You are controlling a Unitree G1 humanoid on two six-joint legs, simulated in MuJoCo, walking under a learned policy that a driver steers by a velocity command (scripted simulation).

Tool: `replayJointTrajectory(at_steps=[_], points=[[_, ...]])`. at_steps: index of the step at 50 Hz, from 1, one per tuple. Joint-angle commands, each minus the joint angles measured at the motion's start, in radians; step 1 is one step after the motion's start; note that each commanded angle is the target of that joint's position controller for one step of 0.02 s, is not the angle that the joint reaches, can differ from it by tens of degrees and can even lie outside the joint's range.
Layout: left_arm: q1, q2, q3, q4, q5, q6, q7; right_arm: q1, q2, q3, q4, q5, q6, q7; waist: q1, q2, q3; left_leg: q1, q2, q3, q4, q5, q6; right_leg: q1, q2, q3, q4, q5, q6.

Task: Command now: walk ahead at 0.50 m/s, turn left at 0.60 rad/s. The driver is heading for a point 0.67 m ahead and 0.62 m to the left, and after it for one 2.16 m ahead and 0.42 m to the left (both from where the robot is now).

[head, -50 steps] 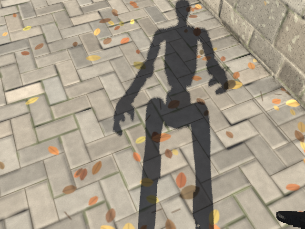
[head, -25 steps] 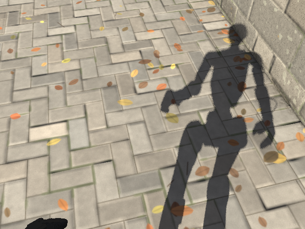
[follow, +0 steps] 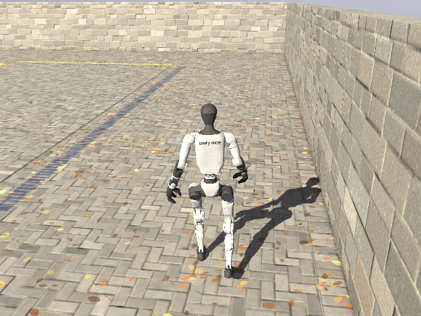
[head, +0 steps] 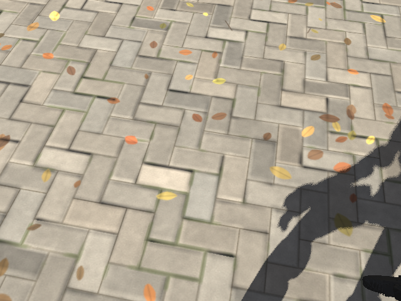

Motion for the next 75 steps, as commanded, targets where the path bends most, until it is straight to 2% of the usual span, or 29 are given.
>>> replayJointTrajectory(at_steps=[1,2,4,8,16,21,22,23,24,25,26,28,31,36,44,48,49,50,51,52,54,58,62,66,69,71,72,73,75], points=[[-0.125,0.142,0.012,-0.174,-0.034,-0.079,-0.018,0.298,-0.188,-0.059,0.001,-0.007,-0.031,-0.006,-0.165,0.106,-0.272,0.791,0.322,-0.695,-0.37,-0.196,0.25,-0.733,0.04,0.194,0.435,0.049,-0.045],[-0.126,0.126,0.007,-0.165,-0.018,-0.088,-0.012,0.241,-0.167,-0.051,0.0,-0.005,-0.038,-0.007,-0.118,0.023,-0.198,0.647,0.278,-0.584,-0.368,-0.083,0.22,-0.683,-0.001,0.195,0.35,0.132,-0.048],[-0.097,0.133,0.016,-0.15,0.014,-0.077,-0.008,0.144,-0.124,-0.035,-0.022,-0.022,-0.04,-0.014,-0.045,0.038,-0.142,0.45,0.218,-0.459,-0.396,0.1,0.197,-0.556,-0.042,0.203,0.238,0.212,-0.029],[-0.128,0.087,0.006,-0.159,0.03,-0.042,-0.007,0.155,-0.141,-0.037,0.004,-0.018,-0.046,-0.038,-0.033,0.032,-0.101,0.3,0.172,-0.353,-0.433,0.248,0.203,-0.516,-0.022,0.168,0.074,0.313,0.031],[-0.363,0.054,-0.014,-0.215,0.008,-0.061,-0.038,0.286,-0.142,-0.032,0.098,-0.006,-0.038,-0.054,-0.139,0.072,-0.045,0.324,0.157,-0.315,-0.385,0.092,0.122,-0.417,0.046,0.159,-0.367,0.658,0.014],[-0.247,0.103,0.012,-0.199,0.013,-0.073,-0.041,0.28,-0.141,-0.032,0.126,-0.01,-0.019,-0.056,-0.063,0.113,-0.072,0.471,0.193,-0.363,-0.217,0.38,0.079,-0.297,0.082,0.119,-0.457,0.473,-0.079],[-0.126,0.137,0.029,-0.172,0.021,-0.077,-0.036,0.271,-0.114,-0.021,0.119,-0.016,-0.018,-0.054,-0.005,0.091,-0.171,0.431,0.138,-0.318,-0.057,0.458,0.051,-0.1,0.051,0.137,-0.442,0.518,-0.119],[0.032,0.199,0.044,-0.158,0.032,-0.077,-0.033,0.309,-0.075,-0.003,0.101,-0.033,-0.021,-0.056,0.037,-0.031,-0.337,0.238,0.054,-0.256,0.237,0.253,0.004,0.214,-0.12,0.342,-0.39,0.549,-0.206],[0.118,0.231,0.058,-0.11,0.023,-0.065,-0.043,0.437,-0.016,0.013,0.11,-0.007,-0.034,-0.055,0.001,-0.338,-0.435,-0.095,-0.087,-0.186,0.55,-0.368,-0.07,0.477,-0.294,0.799,-0.534,0.282,-0.345],[0.12,0.14,0.034,-0.112,-0.008,-0.062,-0.046,0.379,-0.104,0.001,0.119,0.004,-0.041,-0.053,0.033,-0.222,-0.356,-0.222,-0.036,-0.254,0.653,-0.402,-0.069,0.453,-0.293,0.876,-0.606,0.051,-0.319],[0.052,0.103,0.022,-0.12,-0.007,-0.056,-0.04,0.254,-0.14,-0.01,0.094,0.009,-0.044,-0.05,0.043,-0.124,-0.212,-0.268,0.009,-0.219,0.662,-0.313,-0.068,0.322,-0.264,0.73,-0.627,0.058,-0.282],[-0.034,0.08,0.009,-0.129,0.017,-0.047,-0.035,0.151,-0.117,-0.008,0.067,-0.017,-0.053,-0.048,-0.001,-0.037,-0.083,-0.224,0.086,-0.157,0.558,-0.186,-0.069,0.095,-0.189,0.549,-0.67,0.267,-0.263],[-0.042,0.058,-0.001,-0.118,0.015,-0.056,-0.032,0.195,-0.065,-0.001,0.083,-0.015,-0.047,-0.043,-0.046,-0.101,-0.094,-0.131,0.125,-0.129,0.445,-0.141,-0.082,0.008,-0.132,0.417,-0.721,0.449,-0.262],[-0.005,0.116,0.013,-0.085,0.003,-0.048,-0.02,0.061,-0.021,0.02,0.052,-0.023,-0.05,-0.037,-0.017,-0.075,-0.062,-0.157,0.137,-0.086,0.159,0.07,-0.112,-0.004,-0.112,0.264,-0.774,0.589,-0.255],[0.087,0.139,0.02,-0.013,-0.002,-0.023,-0.012,-0.129,-0.028,0.023,-0.009,-0.001,-0.053,0.005,0.039,-0.067,-0.006,-0.134,0.086,-0.059,-0.088,0.174,-0.054,0.15,-0.169,0.123,-0.748,0.631,-0.197],[0.038,0.172,0.03,-0.027,-0.005,0.007,0.011,0.082,-0.11,-0.026,0.027,-0.014,-0.047,0.011,-0.104,-0.082,-0.152,0.194,-0.02,0.036,-0.144,0.069,0.027,0.174,-0.139,0.017,-0.393,1.17,-0.131],[0.039,0.156,0.02,-0.049,0.008,0.007,0.023,0.249,-0.175,-0.056,0.066,-0.011,-0.041,-0.001,-0.174,-0.037,-0.25,0.48,0.036,-0.08,-0.137,0.102,0.074,-0.011,-0.106,-0.008,-0.145,1.039,-0.092],[0.128,0.038,-0.024,-0.105,0.037,-0.017,0.011,0.33,-0.297,-0.082,0.073,-0.011,-0.039,-0.01,-0.127,0.207,-0.381,0.882,0.299,-0.586,-0.164,-0.005,0.259,-0.461,0.066,-0.006,0.26,0.381,-0.021],[0.088,0.068,-0.024,-0.096,0.024,-0.052,-0.003,0.354,-0.222,-0.062,0.071,0.002,-0.04,-0.011,-0.156,0.193,-0.477,0.957,0.368,-0.86,-0.317,-0.135,0.311,-0.627,0.127,0.175,0.404,-0.039,-0.02],[-0.004,0.13,-0.006,-0.127,-0.016,-0.076,-0.017,0.312,-0.175,-0.044,0.072,-0.007,-0.043,-0.013,-0.166,0.145,-0.33,0.856,0.33,-0.711,-0.34,-0.137,0.253,-0.715,0.065,0.213,0.427,0.028,-0.039],[-0.077,0.118,-0.008,-0.144,0.003,-0.09,-0.014,0.193,-0.131,-0.03,0.054,-0.014,-0.043,-0.016,-0.102,0.014,-0.162,0.562,0.249,-0.5,-0.37,0.026,0.196,-0.651,-0.005,0.191,0.275,0.166,-0.039],[-0.049,0.094,0.0,-0.151,0.03,-0.048,-0.004,0.113,-0.125,-0.027,0.034,-0.026,-0.045,-0.03,-0.017,0.057,-0.102,0.287,0.181,-0.351,-0.416,0.409,0.202,-0.492,-0.015,0.165,0.13,0.237,0.024],[-0.137,0.033,-0.021,-0.167,0.032,-0.039,-0.002,0.141,-0.139,-0.031,0.071,-0.019,-0.03,-0.056,-0.048,0.064,-0.118,0.204,0.093,-0.183,-0.362,0.57,0.125,-0.387,0.044,0.12,-0.167,0.5,0.046],[-0.219,0.037,-0.022,-0.174,0.018,-0.051,-0.03,0.216,-0.11,-0.011,0.13,-0.026,-0.026,-0.063,-0.104,0.079,-0.139,0.303,0.14,-0.204,-0.339,0.448,0.089,-0.324,0.06,0.14,-0.341,0.7,0.002],[-0.196,0.08,-0.005,-0.174,0.024,-0.053,-0.041,0.198,-0.116,-0.01,0.153,-0.037,-0.025,-0.059,-0.079,0.073,-0.137,0.399,0.19,-0.231,-0.232,0.497,0.071,-0.322,0.064,0.153,-0.385,0.575,-0.058],[-0.106,0.121,0.011,-0.153,0.033,-0.056,-0.039,0.185,-0.112,-0.008,0.154,-0.035,-0.023,-0.063,-0.031,0.028,-0.171,0.401,0.116,-0.181,-0.052,0.534,0.016,-0.179,0.064,0.15,-0.467,0.786,-0.106],[-0.072,0.187,0.023,-0.168,0.043,-0.055,-0.036,0.247,-0.1,-0.003,0.14,-0.054,-0.028,-0.066,-0.057,-0.09,-0.26,0.279,0.025,-0.14,0.153,0.312,-0.038,0.024,-0.055,0.301,-0.405,1.155,-0.192],[-0.026,0.177,0.022,-0.169,0.047,-0.038,-0.032,0.337,-0.07,0.011,0.15,-0.052,-0.029,-0.067,-0.05,-0.259,-0.37,0.048,-0.072,-0.085,0.462,-0.276,-0.123,0.244,-0.25,0.567,-0.424,1.304,-0.378],[-0.045,0.124,0.012,-0.182,0.005,-0.009,-0.027,0.247,-0.137,-0.004,0.129,-0.029,-0.002,-0.059,-0.028,-0.145,-0.337,-0.09,-0.036,-0.17,0.642,-0.449,-0.151,0.197,-0.242,0.677,-0.509,0.891,-0.374]])
Keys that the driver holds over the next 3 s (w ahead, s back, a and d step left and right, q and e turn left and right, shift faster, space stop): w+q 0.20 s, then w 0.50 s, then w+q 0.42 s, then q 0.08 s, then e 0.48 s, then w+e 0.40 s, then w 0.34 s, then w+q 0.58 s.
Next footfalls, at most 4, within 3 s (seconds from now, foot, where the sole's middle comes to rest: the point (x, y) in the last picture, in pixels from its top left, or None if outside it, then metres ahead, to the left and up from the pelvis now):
0.44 right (244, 292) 0.46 -0.09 -0.75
0.98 left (156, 220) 0.69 0.21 -0.75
1.42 right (183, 153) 0.98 0.14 -0.75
1.80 left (128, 177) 0.86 0.34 -0.75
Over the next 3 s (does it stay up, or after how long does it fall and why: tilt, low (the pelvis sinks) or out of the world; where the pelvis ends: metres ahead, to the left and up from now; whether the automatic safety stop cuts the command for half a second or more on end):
stays up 1.38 0.22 0.02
